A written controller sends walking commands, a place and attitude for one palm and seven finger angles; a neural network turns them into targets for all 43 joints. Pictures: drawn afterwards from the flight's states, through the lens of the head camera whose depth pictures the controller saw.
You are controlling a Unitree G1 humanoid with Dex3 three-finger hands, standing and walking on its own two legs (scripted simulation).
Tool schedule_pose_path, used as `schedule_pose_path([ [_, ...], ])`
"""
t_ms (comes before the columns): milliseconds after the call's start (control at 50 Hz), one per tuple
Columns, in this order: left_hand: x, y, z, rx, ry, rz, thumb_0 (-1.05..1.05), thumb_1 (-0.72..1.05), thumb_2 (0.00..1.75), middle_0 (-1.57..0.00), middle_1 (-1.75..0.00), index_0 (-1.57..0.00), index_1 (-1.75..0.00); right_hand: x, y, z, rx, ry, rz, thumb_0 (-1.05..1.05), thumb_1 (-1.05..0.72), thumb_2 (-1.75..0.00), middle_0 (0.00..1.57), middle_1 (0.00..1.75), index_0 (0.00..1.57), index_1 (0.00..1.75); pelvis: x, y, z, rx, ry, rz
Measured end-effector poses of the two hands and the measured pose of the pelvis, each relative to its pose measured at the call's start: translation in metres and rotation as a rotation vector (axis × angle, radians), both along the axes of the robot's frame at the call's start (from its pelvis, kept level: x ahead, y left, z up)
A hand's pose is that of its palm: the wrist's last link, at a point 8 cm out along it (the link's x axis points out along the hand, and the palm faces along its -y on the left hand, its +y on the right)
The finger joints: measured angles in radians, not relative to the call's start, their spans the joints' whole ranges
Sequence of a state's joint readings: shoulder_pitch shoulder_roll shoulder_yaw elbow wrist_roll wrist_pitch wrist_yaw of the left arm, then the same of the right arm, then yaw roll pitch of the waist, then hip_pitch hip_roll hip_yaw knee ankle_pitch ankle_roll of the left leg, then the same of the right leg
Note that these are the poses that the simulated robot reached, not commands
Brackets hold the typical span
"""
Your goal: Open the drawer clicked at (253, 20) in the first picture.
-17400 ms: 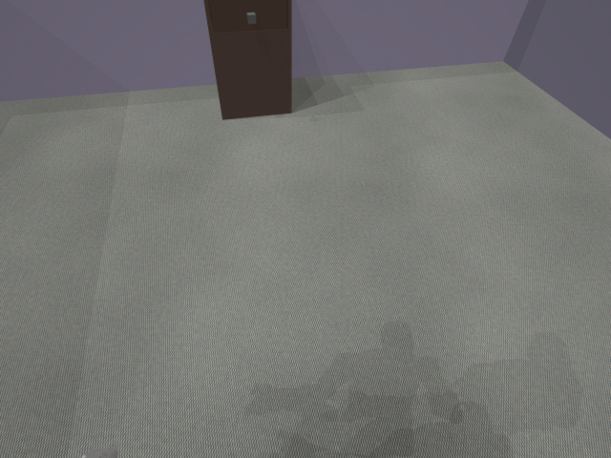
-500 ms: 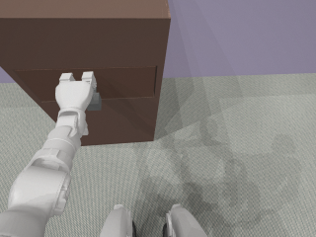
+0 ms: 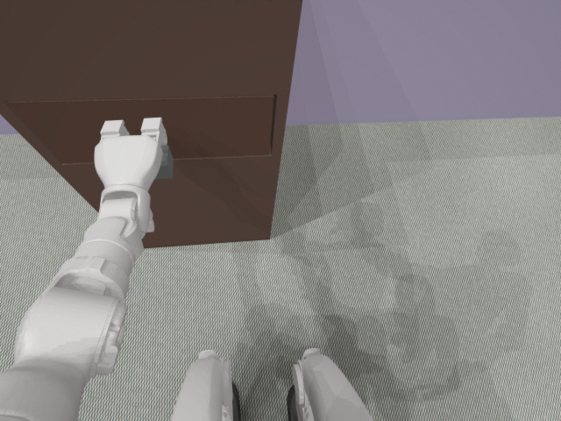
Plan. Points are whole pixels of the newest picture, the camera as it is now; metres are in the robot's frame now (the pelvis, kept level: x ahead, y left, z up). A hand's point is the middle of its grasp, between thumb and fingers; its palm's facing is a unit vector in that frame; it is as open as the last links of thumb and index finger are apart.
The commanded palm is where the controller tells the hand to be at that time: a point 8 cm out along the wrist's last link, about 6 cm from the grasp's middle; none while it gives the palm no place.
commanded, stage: lower the fingers behind the handle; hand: left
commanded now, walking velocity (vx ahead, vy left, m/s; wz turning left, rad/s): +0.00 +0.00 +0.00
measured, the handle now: (158, 152) +0.55 +0.17 -0.06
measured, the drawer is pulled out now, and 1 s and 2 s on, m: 0.00 0.00 0.00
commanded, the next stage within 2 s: lift the fingers back up to retry in 0.74 s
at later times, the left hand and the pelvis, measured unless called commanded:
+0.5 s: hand (143, 177) +0.49 +0.18 -0.05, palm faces +0.01 +0.00 -1.00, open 13.9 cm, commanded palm +0.48 +0.16 -0.02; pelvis -0.02 +0.00 -0.03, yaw +0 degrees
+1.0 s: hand (143, 176) +0.49 +0.18 -0.05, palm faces -0.02 -0.01 -1.00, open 13.8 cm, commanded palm +0.48 +0.16 +0.01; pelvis -0.02 +0.00 -0.02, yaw +0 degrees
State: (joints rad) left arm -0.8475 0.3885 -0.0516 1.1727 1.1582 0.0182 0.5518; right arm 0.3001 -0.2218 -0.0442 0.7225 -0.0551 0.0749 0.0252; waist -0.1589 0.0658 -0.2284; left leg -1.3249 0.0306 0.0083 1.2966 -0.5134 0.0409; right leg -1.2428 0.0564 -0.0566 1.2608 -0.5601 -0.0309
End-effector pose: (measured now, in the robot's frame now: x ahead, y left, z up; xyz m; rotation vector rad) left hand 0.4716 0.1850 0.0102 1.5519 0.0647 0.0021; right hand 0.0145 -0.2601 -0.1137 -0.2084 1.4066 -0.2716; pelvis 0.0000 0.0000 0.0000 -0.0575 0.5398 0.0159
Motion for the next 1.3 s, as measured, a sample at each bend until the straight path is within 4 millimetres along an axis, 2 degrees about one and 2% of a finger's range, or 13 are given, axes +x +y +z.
schedule_pose_path([
  [540, -0.001, -0.003, -0.005, 0.018, -0.046, 0.021, 0.0, -0.49, 0.3, -0.32, -1.2, -0.26, -1.29, -0.014, -0.005, -0.028, 0.0, -0.015, 0.022, 0.0, -0.9, -0.9, 0.2, 0.3, 0.21, 0.3, -0.022, -0.005, -0.028, -0.002, 0.016, 0.001],
  [880, 0.003, -0.003, -0.004, 0.028, -0.041, 0.025, 0.0, -0.49, 0.3, -0.32, -1.2, -0.29, -1.32, -0.023, -0.003, -0.029, -0.005, -0.003, 0.017, 0.0, -0.9, -0.9, 0.2, 0.3, 0.21, 0.3, -0.026, -0.004, -0.03, -0.004, 0.022, 0.004],
  [980, 0.002, -0.003, -0.002, 0.016, -0.021, 0.024, 0.0, -0.49, 0.3, -0.32, -1.2, -0.29, -1.29, -0.024, -0.002, -0.025, -0.004, 0.001, 0.001, 0.0, -0.9, -0.9, 0.2, 0.3, 0.21, 0.3, -0.024, -0.003, -0.025, -0.003, 0.014, 0.001],
  [1120, -0.001, -0.005, 0.004, -0.009, 0.016, 0.007, 0.0, -0.49, 0.3, -0.32, -1.2, -0.28, -1.2, -0.022, 0.001, -0.01, 0.004, 0.009, -0.023, 0.0, -0.9, -0.9, 0.2, 0.3, 0.21, 0.3, -0.016, -0.003, -0.007, 0.001, -0.005, -0.003],
  [1300, 0.007, -0.001, 0.036, -0.004, -0.041, 0.034, 0.0, -0.49, 0.3, -0.32, -1.2, -0.31, -1.19, -0.011, -0.001, 0.015, 0.008, 0.018, -0.026, 0.0, -0.9, -0.9, 0.2, 0.3, 0.21, 0.3, 0.001, -0.004, 0.017, 0.005, -0.032, 0.001],
])
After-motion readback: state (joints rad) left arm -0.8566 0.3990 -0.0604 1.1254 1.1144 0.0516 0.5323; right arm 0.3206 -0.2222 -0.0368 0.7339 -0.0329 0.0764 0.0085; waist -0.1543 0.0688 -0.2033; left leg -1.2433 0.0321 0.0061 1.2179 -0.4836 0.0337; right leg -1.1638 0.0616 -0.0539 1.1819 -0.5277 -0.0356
